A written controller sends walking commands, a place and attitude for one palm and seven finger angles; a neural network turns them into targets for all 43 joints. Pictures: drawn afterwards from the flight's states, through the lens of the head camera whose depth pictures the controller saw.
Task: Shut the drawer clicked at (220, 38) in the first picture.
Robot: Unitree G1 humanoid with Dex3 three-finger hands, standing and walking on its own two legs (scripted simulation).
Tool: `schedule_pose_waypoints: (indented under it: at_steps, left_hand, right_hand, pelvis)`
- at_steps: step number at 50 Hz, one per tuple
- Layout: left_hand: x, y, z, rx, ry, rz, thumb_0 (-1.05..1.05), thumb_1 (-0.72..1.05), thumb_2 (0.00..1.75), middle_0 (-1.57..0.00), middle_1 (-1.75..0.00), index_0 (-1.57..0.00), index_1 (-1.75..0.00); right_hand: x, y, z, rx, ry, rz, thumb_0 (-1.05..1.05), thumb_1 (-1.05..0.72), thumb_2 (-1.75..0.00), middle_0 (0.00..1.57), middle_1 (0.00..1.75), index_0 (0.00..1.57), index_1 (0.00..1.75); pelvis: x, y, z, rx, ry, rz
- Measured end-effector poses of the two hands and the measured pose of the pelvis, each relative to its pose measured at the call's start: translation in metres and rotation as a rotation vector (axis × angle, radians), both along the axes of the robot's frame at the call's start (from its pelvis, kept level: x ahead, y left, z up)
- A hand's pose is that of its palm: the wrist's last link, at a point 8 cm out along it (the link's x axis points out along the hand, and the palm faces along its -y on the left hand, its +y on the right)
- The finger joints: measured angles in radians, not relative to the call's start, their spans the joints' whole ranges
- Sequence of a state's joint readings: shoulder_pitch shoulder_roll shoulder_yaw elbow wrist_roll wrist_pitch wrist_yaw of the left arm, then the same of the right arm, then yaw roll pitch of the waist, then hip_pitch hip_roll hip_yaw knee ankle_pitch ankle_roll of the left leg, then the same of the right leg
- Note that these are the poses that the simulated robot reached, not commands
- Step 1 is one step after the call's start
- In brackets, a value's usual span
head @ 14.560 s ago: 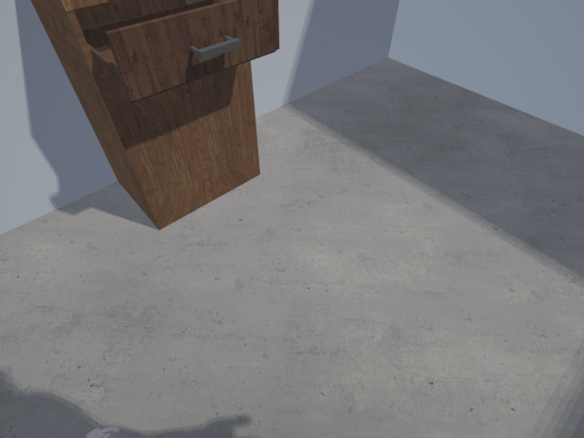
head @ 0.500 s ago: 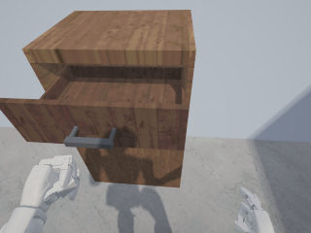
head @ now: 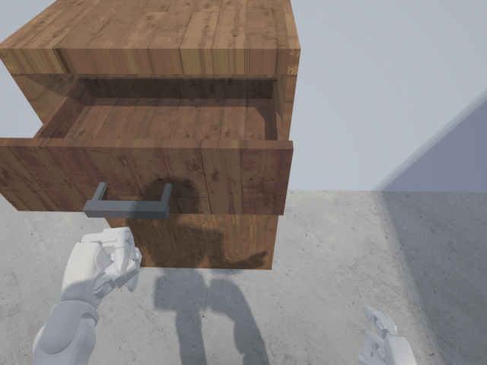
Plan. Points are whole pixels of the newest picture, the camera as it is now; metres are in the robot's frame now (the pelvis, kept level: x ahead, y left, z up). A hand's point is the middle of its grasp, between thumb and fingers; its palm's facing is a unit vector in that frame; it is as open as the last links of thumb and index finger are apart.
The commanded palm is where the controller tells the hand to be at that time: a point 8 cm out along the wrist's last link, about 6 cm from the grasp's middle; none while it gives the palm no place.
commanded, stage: bring the fist close to the handle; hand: left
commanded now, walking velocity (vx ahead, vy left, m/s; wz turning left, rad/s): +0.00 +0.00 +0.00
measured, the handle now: (131, 199) +0.37 +0.21 +0.08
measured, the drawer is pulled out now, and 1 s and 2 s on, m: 0.22 0.21 0.09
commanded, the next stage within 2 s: push the drawer shut in 0.48 s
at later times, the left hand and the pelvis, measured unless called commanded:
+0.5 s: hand (142, 261) +0.26 +0.17 +0.07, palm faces +0.03 -1.00 -0.06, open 3.2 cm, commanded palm +0.23 +0.23 +0.08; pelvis +0.00 -0.01 +0.00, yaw +0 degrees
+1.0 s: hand (148, 237) +0.30 +0.17 +0.07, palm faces +0.00 -1.00 -0.05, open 3.0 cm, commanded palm +0.29 +0.22 +0.08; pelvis -0.01 -0.01 +0.00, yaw +0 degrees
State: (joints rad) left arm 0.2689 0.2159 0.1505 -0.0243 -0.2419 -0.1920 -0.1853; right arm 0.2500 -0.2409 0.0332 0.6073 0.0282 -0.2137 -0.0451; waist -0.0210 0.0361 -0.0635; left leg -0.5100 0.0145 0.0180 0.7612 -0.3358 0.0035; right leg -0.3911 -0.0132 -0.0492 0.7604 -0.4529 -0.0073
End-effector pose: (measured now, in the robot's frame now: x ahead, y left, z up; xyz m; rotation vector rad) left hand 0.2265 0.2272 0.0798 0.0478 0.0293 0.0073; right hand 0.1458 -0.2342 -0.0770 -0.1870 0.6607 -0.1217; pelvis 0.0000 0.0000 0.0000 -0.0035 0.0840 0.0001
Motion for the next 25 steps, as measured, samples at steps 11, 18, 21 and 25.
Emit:
schedule_pose_waypoints:
  at_steps: [11, 18, 21, 25]
  left_hand:
    - [0.019, -0.007, -0.010, 0.002, -0.023, -0.012, 0.01, 0.90, 0.90, -1.40, -1.60, -1.40, -1.60]
    - [0.022, -0.008, -0.001, 0.009, -0.043, 0.002, 0.01, 0.90, 0.90, -1.40, -1.60, -1.40, -1.60]
    - [0.018, -0.008, -0.004, 0.006, -0.021, 0.011, 0.01, 0.90, 0.90, -1.40, -1.60, -1.40, -1.60]
    - [0.011, -0.007, -0.010, 0.007, 0.004, 0.021, 0.01, 0.90, 0.90, -1.40, -1.60, -1.40, -1.60]
  right_hand:
    - [-0.011, -0.014, -0.009, -0.019, 0.047, -0.025, 0.02, -0.90, -0.90, 0.20, 0.30, 0.20, 0.30]
    - [-0.010, -0.016, -0.008, 0.005, 0.038, -0.040, 0.02, -0.90, -0.90, 0.20, 0.30, 0.20, 0.30]
    - [-0.008, -0.016, -0.008, 0.012, 0.035, -0.038, 0.02, -0.90, -0.90, 0.20, 0.30, 0.20, 0.30]
    - [-0.003, -0.018, -0.007, 0.008, 0.035, -0.030, 0.02, -0.90, -0.90, 0.20, 0.30, 0.20, 0.30]
  pelvis:
    - [-0.007, -0.003, -0.006, -0.003, 0.023, -0.002]
    - [-0.003, -0.007, -0.004, 0.004, 0.020, -0.011]
    - [-0.002, -0.008, -0.003, 0.006, 0.018, -0.011]
    - [-0.001, -0.011, -0.003, 0.007, 0.018, -0.009]
